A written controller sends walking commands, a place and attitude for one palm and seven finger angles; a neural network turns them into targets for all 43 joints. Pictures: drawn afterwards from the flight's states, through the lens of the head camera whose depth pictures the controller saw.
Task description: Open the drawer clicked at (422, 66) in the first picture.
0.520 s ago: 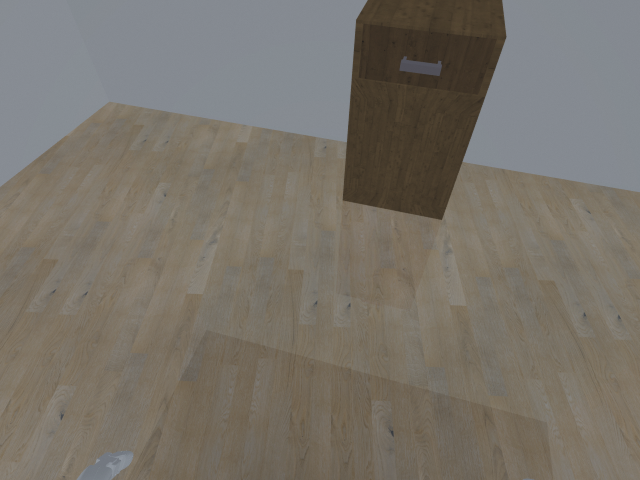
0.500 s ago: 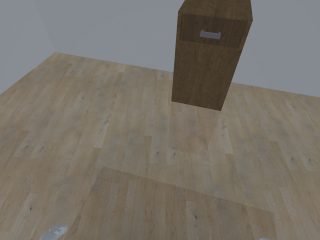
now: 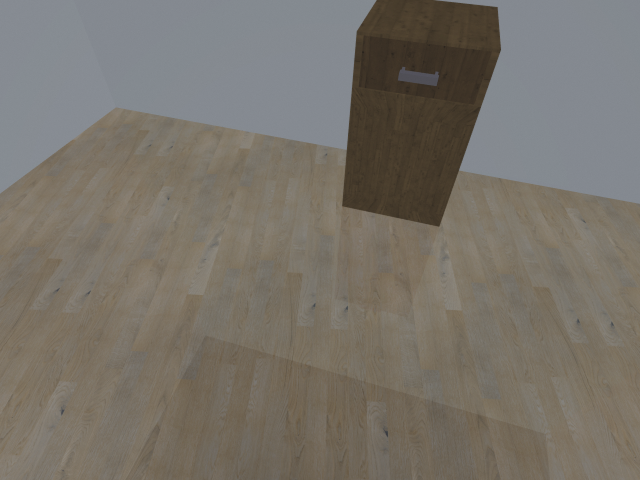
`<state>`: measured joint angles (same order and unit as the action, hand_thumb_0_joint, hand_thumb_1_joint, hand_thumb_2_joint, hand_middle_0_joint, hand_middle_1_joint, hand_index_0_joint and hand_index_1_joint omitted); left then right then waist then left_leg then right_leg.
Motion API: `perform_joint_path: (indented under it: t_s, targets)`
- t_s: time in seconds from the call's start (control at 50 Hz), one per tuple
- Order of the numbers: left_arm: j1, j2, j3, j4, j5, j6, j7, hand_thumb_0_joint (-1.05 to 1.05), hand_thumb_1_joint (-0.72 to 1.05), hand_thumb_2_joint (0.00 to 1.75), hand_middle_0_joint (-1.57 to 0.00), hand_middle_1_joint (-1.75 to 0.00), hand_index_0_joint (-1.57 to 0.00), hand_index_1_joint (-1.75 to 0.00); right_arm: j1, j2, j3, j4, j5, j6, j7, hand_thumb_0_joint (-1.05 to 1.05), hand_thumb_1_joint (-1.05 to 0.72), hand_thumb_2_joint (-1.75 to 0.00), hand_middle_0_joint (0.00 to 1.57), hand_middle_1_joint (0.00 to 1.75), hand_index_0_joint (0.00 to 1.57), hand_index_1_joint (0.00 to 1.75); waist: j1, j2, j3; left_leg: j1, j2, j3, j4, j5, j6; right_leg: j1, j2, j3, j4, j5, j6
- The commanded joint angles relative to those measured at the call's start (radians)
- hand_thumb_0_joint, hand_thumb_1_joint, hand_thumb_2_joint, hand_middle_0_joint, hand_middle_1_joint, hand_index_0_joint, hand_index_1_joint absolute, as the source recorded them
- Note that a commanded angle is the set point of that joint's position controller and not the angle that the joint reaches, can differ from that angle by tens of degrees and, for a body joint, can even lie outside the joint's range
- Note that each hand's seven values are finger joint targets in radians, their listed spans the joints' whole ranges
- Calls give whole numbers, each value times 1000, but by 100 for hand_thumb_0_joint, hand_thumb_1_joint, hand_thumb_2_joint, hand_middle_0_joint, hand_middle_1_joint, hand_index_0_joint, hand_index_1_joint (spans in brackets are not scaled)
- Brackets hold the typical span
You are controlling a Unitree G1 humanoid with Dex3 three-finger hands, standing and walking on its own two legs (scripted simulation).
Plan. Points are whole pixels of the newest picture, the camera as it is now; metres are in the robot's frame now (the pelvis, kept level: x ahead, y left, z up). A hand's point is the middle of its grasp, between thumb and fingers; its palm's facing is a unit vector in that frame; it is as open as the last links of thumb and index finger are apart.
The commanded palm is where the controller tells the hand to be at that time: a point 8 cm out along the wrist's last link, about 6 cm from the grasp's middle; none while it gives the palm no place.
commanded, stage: stand and wait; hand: left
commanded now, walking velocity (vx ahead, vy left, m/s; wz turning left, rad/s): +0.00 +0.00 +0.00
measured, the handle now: (419, 74) +1.35 -0.25 -0.09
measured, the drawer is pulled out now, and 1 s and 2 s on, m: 0.00 0.00 0.00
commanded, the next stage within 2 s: look at it before walking up in 0.48 s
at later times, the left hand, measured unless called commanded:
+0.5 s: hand out of the picture +0.05 +0.24 -0.15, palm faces -0.04 -0.94 -0.33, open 7.4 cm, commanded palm none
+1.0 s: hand out of the picture +0.07 +0.25 -0.15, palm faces -0.04 -0.94 -0.34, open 7.4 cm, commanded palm none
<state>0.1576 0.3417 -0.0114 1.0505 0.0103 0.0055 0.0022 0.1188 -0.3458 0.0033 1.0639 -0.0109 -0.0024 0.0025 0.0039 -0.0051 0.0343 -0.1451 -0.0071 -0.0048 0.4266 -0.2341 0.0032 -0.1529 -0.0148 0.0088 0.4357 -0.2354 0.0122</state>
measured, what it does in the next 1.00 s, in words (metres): stands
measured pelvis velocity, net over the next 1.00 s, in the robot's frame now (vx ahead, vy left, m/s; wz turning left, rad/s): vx -0.01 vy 0.00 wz -0.01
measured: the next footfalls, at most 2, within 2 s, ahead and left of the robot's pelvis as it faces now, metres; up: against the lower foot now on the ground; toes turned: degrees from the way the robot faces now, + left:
none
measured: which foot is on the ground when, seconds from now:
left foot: down 0.00-1.00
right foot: down 0.00-1.00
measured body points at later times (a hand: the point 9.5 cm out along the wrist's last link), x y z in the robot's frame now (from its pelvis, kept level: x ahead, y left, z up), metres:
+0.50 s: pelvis -0.02 +0.00 +0.00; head -0.02 +0.00 +0.45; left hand +0.05 +0.29 -0.13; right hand +0.04 -0.30 -0.13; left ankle +0.00 +0.12 -0.74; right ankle +0.00 -0.13 -0.74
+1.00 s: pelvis -0.01 +0.00 +0.00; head +0.00 +0.00 +0.45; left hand +0.07 +0.30 -0.13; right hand +0.08 -0.30 -0.13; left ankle +0.00 +0.12 -0.74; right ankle +0.00 -0.13 -0.74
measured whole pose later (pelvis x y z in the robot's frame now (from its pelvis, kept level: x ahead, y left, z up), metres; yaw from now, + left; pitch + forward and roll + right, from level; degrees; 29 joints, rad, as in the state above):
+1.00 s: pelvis -0.01 +0.00 +0.00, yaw +0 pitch -2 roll +0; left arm 0.13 0.34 -0.01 1.09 0.01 -0.01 0.00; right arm 0.11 -0.34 0.00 1.11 -0.01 -0.01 0.01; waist 0.00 0.00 0.04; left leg -0.15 0.00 0.00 0.38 -0.20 0.00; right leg -0.15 -0.01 0.02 0.38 -0.19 0.01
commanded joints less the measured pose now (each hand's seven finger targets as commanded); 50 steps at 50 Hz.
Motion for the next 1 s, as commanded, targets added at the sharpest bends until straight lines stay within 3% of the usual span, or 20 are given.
perform_joint_path:
  t_s: [0.0,0.38,0.8,0.98]
  targets:
    - [-65,206,46,-63,-1,-29,10,0,90,90,-20,-30,-20,-30,-72,-200,-44,-58,1,-30,-16,0,-90,-90,20,30,20,30,-4,2,-60,0,113,-96,-88,122,32,-4,-103,101,-92,113,-44]
    - [-55,208,45,-30,2,-27,8,0,90,90,-20,-30,-20,-30,-27,-201,-42,-9,0,-28,-10,0,-90,-90,20,30,20,30,-3,-6,-19,-50,112,-119,-129,-12,28,-48,-99,123,-138,-67,-43]
    - [-52,205,41,-22,1,-34,9,0,90,90,-20,-30,-20,-30,-43,-203,-43,-9,4,-33,-12,0,-90,-90,20,30,20,30,-4,10,-75,10,126,-107,-113,135,27,-4,-104,105,-114,115,-42]
    - [-57,207,41,-23,2,-34,9,0,90,90,-20,-30,-20,-30,-58,-204,-42,-13,4,-31,-12,0,-90,-90,20,30,20,30,-4,-1,-53,12,125,-102,-119,143,26,-4,-105,104,-121,135,-40]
